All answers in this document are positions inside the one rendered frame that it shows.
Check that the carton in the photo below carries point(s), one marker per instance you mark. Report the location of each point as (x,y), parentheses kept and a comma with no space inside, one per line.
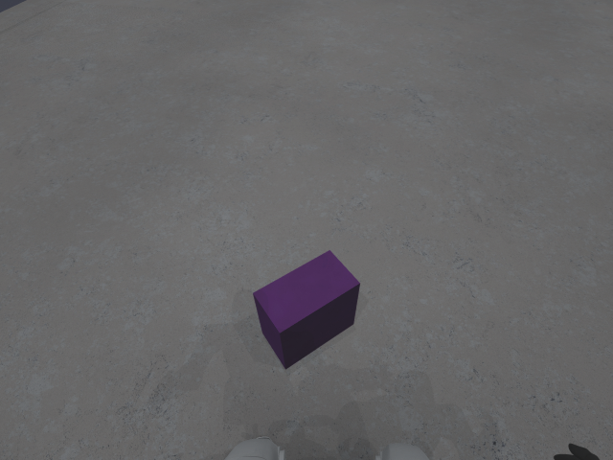
(307,307)

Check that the left robot thigh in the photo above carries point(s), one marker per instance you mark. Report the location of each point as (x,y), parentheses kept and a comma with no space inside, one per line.
(256,449)

